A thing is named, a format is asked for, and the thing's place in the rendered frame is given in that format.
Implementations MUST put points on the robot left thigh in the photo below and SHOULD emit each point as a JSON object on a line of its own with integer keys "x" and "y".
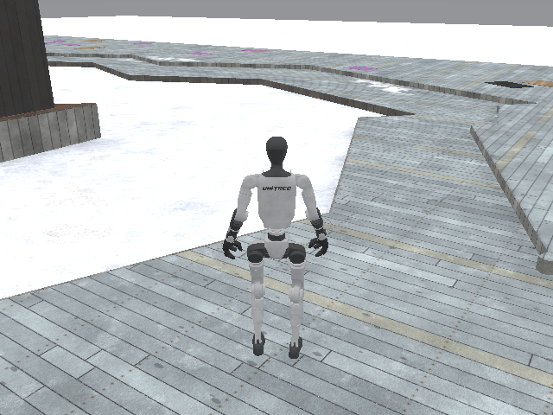
{"x": 255, "y": 254}

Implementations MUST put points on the left robot hand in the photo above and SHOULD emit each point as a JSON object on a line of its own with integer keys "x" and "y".
{"x": 228, "y": 245}

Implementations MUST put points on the robot left upper arm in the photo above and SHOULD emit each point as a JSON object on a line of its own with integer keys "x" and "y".
{"x": 244, "y": 197}

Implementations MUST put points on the robot right upper arm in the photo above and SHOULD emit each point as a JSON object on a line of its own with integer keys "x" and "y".
{"x": 308, "y": 196}

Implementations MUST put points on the robot left forearm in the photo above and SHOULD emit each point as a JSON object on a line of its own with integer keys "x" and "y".
{"x": 233, "y": 228}

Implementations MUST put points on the right robot hand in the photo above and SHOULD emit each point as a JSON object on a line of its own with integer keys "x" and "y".
{"x": 316, "y": 243}

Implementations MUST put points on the robot right forearm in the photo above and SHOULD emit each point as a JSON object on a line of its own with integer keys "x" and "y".
{"x": 319, "y": 227}

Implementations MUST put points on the left robot foot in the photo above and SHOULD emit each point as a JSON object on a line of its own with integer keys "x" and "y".
{"x": 258, "y": 349}

